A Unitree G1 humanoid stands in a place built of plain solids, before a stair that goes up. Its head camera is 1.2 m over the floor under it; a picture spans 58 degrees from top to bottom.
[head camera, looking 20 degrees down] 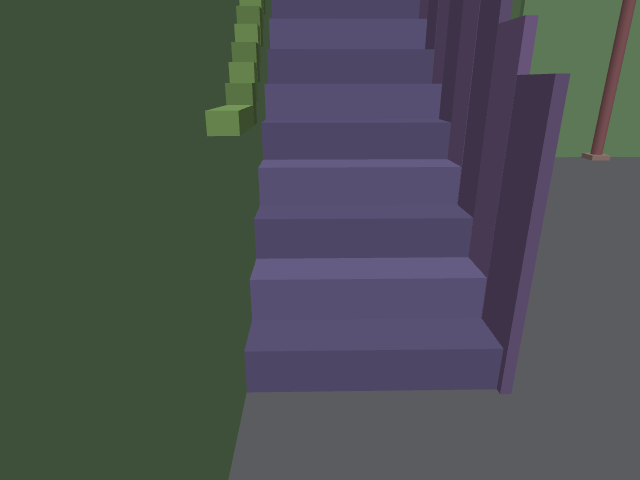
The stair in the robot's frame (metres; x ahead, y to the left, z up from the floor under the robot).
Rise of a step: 0.20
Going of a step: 0.24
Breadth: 1.04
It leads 1 degrees to the left of straight ahead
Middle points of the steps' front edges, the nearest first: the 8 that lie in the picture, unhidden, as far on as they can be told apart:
1.47 -0.22 0.20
1.71 -0.21 0.40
1.95 -0.21 0.60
2.19 -0.20 0.80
2.43 -0.20 1.00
2.67 -0.19 1.19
2.91 -0.19 1.39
3.16 -0.19 1.59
